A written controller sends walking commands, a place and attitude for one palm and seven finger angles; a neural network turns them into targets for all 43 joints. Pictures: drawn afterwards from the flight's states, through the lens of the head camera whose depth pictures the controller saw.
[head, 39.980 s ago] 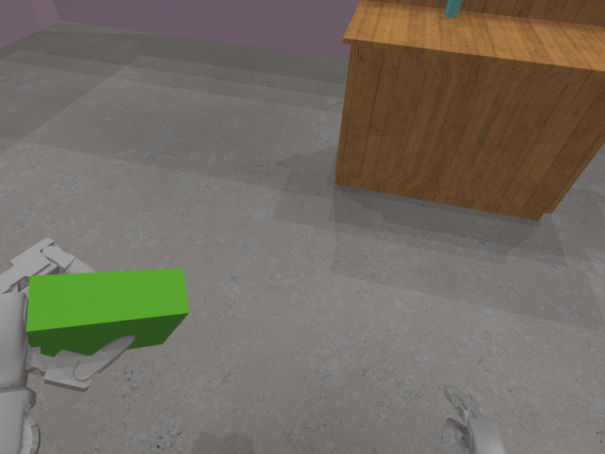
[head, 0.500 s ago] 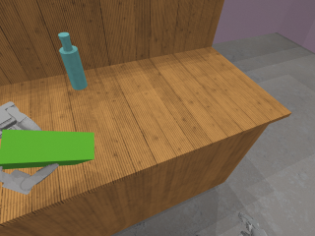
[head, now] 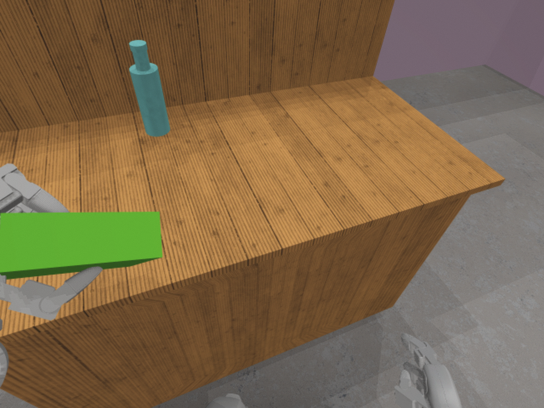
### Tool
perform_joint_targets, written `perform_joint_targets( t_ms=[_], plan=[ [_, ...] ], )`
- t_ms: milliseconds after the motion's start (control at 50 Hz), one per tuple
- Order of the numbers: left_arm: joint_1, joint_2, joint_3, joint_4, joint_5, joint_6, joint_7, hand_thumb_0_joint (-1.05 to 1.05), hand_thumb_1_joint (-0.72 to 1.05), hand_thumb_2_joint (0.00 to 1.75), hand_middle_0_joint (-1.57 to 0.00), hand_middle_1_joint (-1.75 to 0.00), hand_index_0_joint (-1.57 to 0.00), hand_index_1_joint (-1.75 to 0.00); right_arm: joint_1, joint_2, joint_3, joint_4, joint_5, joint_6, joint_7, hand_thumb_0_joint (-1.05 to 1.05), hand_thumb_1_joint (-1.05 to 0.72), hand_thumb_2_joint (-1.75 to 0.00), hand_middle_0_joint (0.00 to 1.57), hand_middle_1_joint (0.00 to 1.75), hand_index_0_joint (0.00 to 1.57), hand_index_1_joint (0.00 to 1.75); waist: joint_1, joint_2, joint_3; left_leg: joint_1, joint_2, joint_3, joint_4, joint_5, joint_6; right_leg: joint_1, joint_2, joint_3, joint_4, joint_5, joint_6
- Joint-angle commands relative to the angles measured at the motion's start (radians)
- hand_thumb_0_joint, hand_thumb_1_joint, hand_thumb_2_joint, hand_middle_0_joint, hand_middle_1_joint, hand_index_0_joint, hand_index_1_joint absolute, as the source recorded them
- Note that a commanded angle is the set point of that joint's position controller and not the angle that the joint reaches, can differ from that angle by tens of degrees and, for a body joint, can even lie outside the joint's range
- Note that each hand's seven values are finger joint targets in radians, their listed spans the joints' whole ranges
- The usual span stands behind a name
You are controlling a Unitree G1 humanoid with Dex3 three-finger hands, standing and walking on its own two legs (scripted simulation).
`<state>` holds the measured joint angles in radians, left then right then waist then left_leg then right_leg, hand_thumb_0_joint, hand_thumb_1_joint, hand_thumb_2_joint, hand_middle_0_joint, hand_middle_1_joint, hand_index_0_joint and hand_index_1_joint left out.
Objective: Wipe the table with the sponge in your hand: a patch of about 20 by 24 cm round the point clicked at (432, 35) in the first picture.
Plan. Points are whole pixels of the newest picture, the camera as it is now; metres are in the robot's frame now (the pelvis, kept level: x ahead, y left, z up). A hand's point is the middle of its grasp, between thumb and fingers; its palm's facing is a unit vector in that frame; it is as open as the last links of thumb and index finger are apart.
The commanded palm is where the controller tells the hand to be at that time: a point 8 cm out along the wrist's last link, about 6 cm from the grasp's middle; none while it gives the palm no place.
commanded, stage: step back with the hand held close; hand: left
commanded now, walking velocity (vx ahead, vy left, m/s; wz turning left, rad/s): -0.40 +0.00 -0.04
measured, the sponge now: (103, 244) +0.24 +0.22 +0.18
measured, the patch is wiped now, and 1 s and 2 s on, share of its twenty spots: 1.00 1.00 1.00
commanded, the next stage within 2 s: stop stepping back and stand still in 0.44 s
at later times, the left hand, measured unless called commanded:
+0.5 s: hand out of the picture +0.09 +0.23 +0.22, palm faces +0.36 -0.85 -0.39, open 9.2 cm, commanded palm +0.03 +0.28 +0.23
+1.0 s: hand out of the picture -0.06 +0.25 +0.22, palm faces +0.44 -0.83 -0.35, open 9.2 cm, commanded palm -0.12 +0.28 +0.23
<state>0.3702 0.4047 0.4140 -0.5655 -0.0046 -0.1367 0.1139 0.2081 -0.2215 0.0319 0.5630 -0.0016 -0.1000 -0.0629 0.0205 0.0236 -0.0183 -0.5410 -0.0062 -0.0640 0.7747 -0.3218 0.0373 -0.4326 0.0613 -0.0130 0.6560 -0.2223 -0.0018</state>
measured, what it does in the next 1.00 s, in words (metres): walks backwards: left foot, then right foot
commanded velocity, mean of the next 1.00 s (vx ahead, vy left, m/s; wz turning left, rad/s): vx -0.06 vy -0.01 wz -0.02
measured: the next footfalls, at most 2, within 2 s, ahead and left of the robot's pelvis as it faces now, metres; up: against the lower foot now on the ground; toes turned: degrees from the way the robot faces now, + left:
left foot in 0.16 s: +0.05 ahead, +0.12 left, +0.00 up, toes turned +2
right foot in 0.44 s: -0.07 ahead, -0.14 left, +0.00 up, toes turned -1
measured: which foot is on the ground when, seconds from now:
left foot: down 0.00-0.02, up 0.04-0.14, down 0.16-0.48, up 0.50-0.68, down 0.70-1.00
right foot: down 0.00-0.16, up 0.18-0.42, down 0.44-0.72, up 0.74-0.96, down 0.98-1.00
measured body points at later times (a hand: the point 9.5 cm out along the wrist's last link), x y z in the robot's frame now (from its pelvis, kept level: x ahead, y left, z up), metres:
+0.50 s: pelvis -0.13 +0.00 +0.00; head -0.12 +0.02 +0.45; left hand +0.07 +0.27 +0.24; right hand +0.03 -0.22 -0.08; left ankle +0.01 +0.12 -0.71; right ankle -0.11 -0.14 -0.71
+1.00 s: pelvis -0.28 +0.00 +0.00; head -0.31 +0.01 +0.45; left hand -0.09 +0.29 +0.23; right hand -0.15 -0.22 -0.09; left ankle -0.26 +0.13 -0.71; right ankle -0.23 -0.09 -0.72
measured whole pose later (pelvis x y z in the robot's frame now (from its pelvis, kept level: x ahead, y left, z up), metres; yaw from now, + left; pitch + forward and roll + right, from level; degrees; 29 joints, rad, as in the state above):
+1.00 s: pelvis -0.28 +0.00 +0.00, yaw +0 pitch -2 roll -2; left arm 0.35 0.40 0.38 -0.51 -0.03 -0.13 0.11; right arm 0.31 -0.19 0.05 0.66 0.02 -0.12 -0.03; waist -0.01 0.02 -0.07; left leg -0.40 0.06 -0.04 0.85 -0.46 0.02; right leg -0.36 0.05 -0.10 0.69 -0.32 -0.03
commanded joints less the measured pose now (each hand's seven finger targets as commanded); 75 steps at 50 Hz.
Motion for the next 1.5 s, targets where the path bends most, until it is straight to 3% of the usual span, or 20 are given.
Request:
perform_joint_targets(
  t_ms=[0,100,160,240,420,480,540,660,720,780,920,980,1000,1140,1180,1240,1380,1400,1440,1480],
  plan=[
    [-0.094,0.213,0.082,-0.298,-0.041,-0.081,0.039,0.00,0.10,1.30,-1.20,-1.60,-1.20,-1.60,-0.069,-0.120,-0.060,-0.112,0.000,-0.025,-0.003,0.00,-0.90,-0.90,0.20,0.30,0.20,0.30,-0.035,-0.138,-0.153,0.180,-0.004,-0.003,0.254,-0.145,-0.043,-0.138,-0.331,0.334,-0.292,0.050,-0.172],
    [-0.056,0.259,0.144,-0.343,-0.047,-0.059,0.054,0.00,0.10,1.30,-1.20,-1.60,-1.20,-1.60,-0.096,-0.107,-0.049,-0.123,0.002,0.007,-0.004,0.00,-0.90,-0.90,0.20,0.30,0.20,0.30,-0.055,-0.039,-0.110,0.208,0.077,-0.018,-0.070,-0.111,-0.023,-0.120,-0.331,0.220,-0.114,0.257,-0.109],
    [-0.037,0.237,0.176,-0.373,-0.043,-0.095,0.063,0.00,0.10,1.30,-1.20,-1.60,-1.20,-1.60,-0.072,-0.136,-0.085,-0.131,-0.009,-0.032,-0.005,0.00,-0.90,-0.90,0.20,0.30,0.20,0.30,-0.043,0.360,-0.165,0.141,0.369,-0.332,-0.464,0.061,0.111,-0.110,-0.017,0.060,0.419,-0.266,0.011],
    [-0.056,0.171,0.133,-0.304,-0.042,-0.081,0.062,0.00,0.10,1.30,-1.20,-1.60,-1.20,-1.60,-0.023,-0.121,-0.099,-0.063,-0.004,-0.086,0.022,0.00,-0.90,-0.90,0.20,0.30,0.20,0.30,-0.037,0.130,-0.172,0.351,0.320,-0.208,-0.315,0.500,0.115,-0.224,-0.030,0.112,0.436,-0.252,0.027],
    [-0.015,0.162,0.110,-0.295,-0.042,-0.106,0.029,0.00,0.10,1.30,-1.20,-1.60,-1.20,-1.60,-0.099,-0.132,-0.060,-0.103,0.002,-0.094,0.020,0.00,-0.90,-0.90,0.20,0.30,0.20,0.30,-0.011,0.175,-0.153,0.125,0.225,-0.134,-0.231,-0.043,0.028,0.211,-0.029,-0.001,-0.218,0.071,0.008],
    [-0.022,0.204,0.096,-0.270,-0.057,-0.112,0.027,0.00,0.10,1.30,-1.20,-1.60,-1.20,-1.60,-0.081,-0.135,-0.114,-0.120,0.036,-0.074,0.004,0.00,-0.90,-0.90,0.20,0.30,0.20,0.30,-0.005,-0.340,-0.152,0.149,-0.024,0.031,0.530,-0.186,-0.097,-0.054,-0.411,0.367,-0.380,0.209,-0.224],
    [0.014,0.199,0.126,-0.244,-0.060,-0.073,0.030,0.00,0.10,1.30,-1.20,-1.60,-1.20,-1.60,-0.116,-0.047,-0.048,-0.134,0.017,-0.012,0.013,0.00,-0.90,-0.90,0.20,0.30,0.20,0.30,-0.049,-0.136,-0.138,0.082,0.063,-0.041,0.636,-0.167,-0.077,-0.072,-0.379,0.232,-0.238,0.400,-0.184],
    [-0.076,0.213,0.144,-0.259,-0.050,-0.055,0.052,0.00,0.10,1.30,-1.20,-1.60,-1.20,-1.60,-0.046,-0.128,-0.073,-0.137,0.026,-0.033,-0.026,0.00,-0.90,-0.90,0.20,0.30,0.20,0.30,-0.063,0.075,-0.177,0.307,0.065,0.046,-0.299,-0.066,0.007,-0.065,-0.188,0.120,0.065,0.077,-0.069],
    [-0.092,0.249,0.151,-0.309,-0.022,-0.066,0.060,0.00,0.10,1.30,-1.20,-1.60,-1.20,-1.60,-0.031,-0.115,-0.085,-0.127,0.016,-0.069,-0.013,0.00,-0.90,-0.90,0.20,0.30,0.20,0.30,-0.072,0.370,-0.175,0.310,0.270,-0.230,-0.372,0.395,0.124,-0.249,-0.043,0.053,0.591,-0.246,0.009],
    [-0.101,0.172,0.067,-0.209,-0.030,-0.070,0.029,0.00,0.10,1.30,-1.20,-1.60,-1.20,-1.60,-0.050,-0.111,-0.070,-0.038,0.036,-0.085,0.039,0.00,-0.90,-0.90,0.20,0.30,0.20,0.30,-0.050,0.114,0.010,0.142,0.306,-0.252,-0.413,0.070,0.157,-0.265,-0.092,0.099,0.588,-0.117,0.006],
    [-0.186,0.164,0.050,-0.123,-0.033,-0.055,0.011,0.00,0.10,1.30,-1.20,-1.60,-1.20,-1.60,-0.093,-0.131,-0.045,-0.075,0.026,-0.072,0.017,0.00,-0.90,-0.90,0.20,0.30,0.20,0.30,-0.027,0.111,-0.037,0.017,0.174,-0.090,-0.196,-0.349,0.074,0.230,-0.025,-0.089,-0.120,-0.050,-0.007],
    [-0.206,0.192,0.067,-0.116,-0.050,-0.044,0.003,0.00,0.10,1.30,-1.20,-1.60,-1.20,-1.60,-0.067,-0.118,-0.077,-0.085,0.049,-0.052,0.017,0.00,-0.90,-0.90,0.20,0.30,0.20,0.30,-0.036,-0.351,-0.142,-0.022,-0.031,0.066,0.564,-0.211,-0.002,0.139,-0.358,0.437,-0.384,-0.165,-0.206],
    [-0.198,0.199,0.071,-0.133,-0.053,-0.048,-0.001,0.00,0.10,1.30,-1.20,-1.60,-1.20,-1.60,-0.062,-0.125,-0.077,-0.066,0.048,-0.045,0.028,0.00,-0.90,-0.90,0.20,0.30,0.20,0.30,-0.036,-0.311,-0.132,0.016,-0.013,-0.011,0.686,-0.132,-0.015,0.013,-0.378,0.509,-0.429,-0.245,-0.234],
    [-0.103,0.212,0.104,-0.275,-0.060,-0.047,0.022,0.00,0.10,1.30,-1.20,-1.60,-1.20,-1.60,-0.067,-0.093,-0.036,-0.082,0.030,-0.055,-0.006,0.00,-0.90,-0.90,0.20,0.30,0.20,0.30,-0.056,0.144,-0.160,0.374,0.041,0.086,-0.302,-0.130,0.052,-0.144,-0.164,0.085,-0.016,-0.316,-0.101],
    [-0.139,0.237,0.129,-0.296,-0.053,-0.063,0.038,0.00,0.10,1.30,-1.20,-1.60,-1.20,-1.60,-0.076,-0.116,-0.056,-0.116,0.026,-0.085,-0.011,0.00,-0.90,-0.90,0.20,0.30,0.20,0.30,-0.042,0.390,-0.125,0.310,0.300,-0.289,-0.531,-0.166,0.174,-0.225,0.002,-0.038,0.512,-0.292,0.000],
    [-0.109,0.218,0.102,-0.117,-0.042,-0.058,0.031,0.00,0.10,1.30,-1.20,-1.60,-1.20,-1.60,-0.046,-0.092,-0.046,-0.035,0.036,-0.102,0.013,0.00,-0.90,-0.90,0.20,0.30,0.20,0.30,-0.060,0.075,0.017,0.277,0.339,-0.365,-0.485,0.002,0.216,-0.378,-0.095,0.102,0.626,-0.202,0.002],
    [-0.084,0.142,0.043,-0.123,-0.048,-0.041,0.026,0.00,0.10,1.30,-1.20,-1.60,-1.20,-1.60,-0.069,-0.142,-0.055,-0.078,0.027,-0.092,0.002,0.00,-0.90,-0.90,0.20,0.30,0.20,0.30,-0.020,0.106,-0.038,0.109,0.168,-0.061,-0.310,-0.237,0.086,0.251,-0.033,-0.106,-0.137,-0.068,0.006],
    [-0.056,0.145,0.040,-0.112,-0.040,-0.035,0.022,0.00,0.10,1.30,-1.20,-1.60,-1.20,-1.60,-0.080,-0.139,-0.056,-0.087,0.026,-0.088,0.001,0.00,-0.90,-0.90,0.20,0.30,0.20,0.30,-0.019,0.025,-0.052,0.057,0.104,0.014,-0.142,-0.212,0.066,0.327,-0.070,-0.062,-0.198,-0.015,-0.016],
    [-0.092,0.207,0.086,-0.173,-0.049,-0.049,0.026,0.00,0.10,1.30,-1.20,-1.60,-1.20,-1.60,-0.096,-0.109,-0.066,-0.101,0.029,-0.075,0.000,0.00,-0.90,-0.90,0.20,0.30,0.20,0.30,-0.025,-0.253,-0.094,-0.076,0.001,0.078,0.285,-0.191,0.012,0.307,-0.390,0.462,-0.405,-0.176,-0.177],
    [-0.113,0.203,0.089,-0.229,-0.060,-0.071,0.027,0.00,0.10,1.30,-1.20,-1.60,-1.20,-1.60,-0.069,-0.110,-0.078,-0.059,0.027,-0.067,0.009,0.00,-0.90,-0.90,0.20,0.30,0.20,0.30,-0.038,-0.166,-0.095,-0.033,0.055,-0.034,0.404,-0.109,-0.003,0.177,-0.433,0.516,-0.443,-0.292,-0.214]
  ],
)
